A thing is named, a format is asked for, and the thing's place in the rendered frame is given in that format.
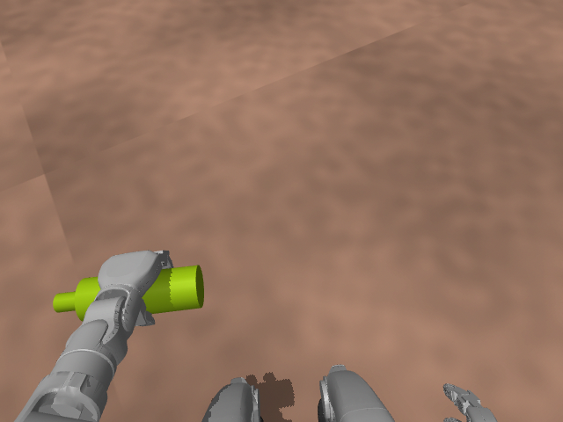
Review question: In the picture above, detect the left robot hand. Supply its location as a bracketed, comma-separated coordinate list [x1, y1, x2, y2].
[98, 250, 174, 326]

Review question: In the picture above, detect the left robot arm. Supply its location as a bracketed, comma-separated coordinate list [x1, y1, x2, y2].
[14, 284, 143, 422]

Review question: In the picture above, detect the right robot hand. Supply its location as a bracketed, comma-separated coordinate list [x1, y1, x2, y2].
[443, 383, 497, 422]

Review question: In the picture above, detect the bottle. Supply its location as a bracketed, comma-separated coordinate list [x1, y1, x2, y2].
[53, 266, 204, 322]

